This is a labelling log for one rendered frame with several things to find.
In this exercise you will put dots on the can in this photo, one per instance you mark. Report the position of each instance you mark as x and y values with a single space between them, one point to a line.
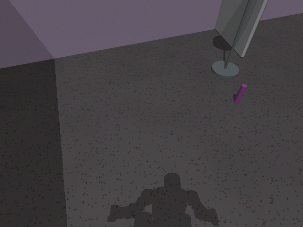
240 93

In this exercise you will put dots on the floor lamp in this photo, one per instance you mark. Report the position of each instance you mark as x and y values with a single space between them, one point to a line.
226 69

